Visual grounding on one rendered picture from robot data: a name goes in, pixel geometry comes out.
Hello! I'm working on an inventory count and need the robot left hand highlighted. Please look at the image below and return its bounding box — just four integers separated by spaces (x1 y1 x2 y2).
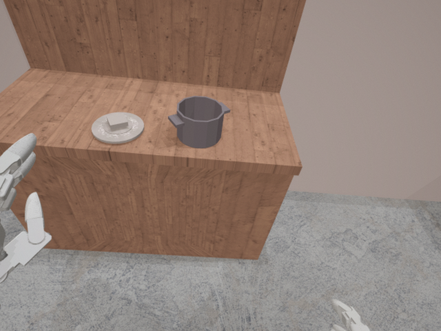
0 133 52 283

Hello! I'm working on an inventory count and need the lid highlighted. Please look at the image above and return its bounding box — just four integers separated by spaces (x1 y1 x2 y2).
92 112 144 144

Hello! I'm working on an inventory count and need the pot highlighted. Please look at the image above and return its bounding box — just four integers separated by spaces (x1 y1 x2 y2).
168 96 230 148

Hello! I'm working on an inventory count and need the table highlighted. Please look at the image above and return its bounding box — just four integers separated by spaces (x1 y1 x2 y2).
0 0 306 260

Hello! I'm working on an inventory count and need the robot right hand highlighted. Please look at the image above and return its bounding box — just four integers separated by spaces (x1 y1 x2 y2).
331 299 370 331

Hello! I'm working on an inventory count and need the knob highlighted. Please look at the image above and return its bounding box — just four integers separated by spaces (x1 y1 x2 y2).
106 113 129 130

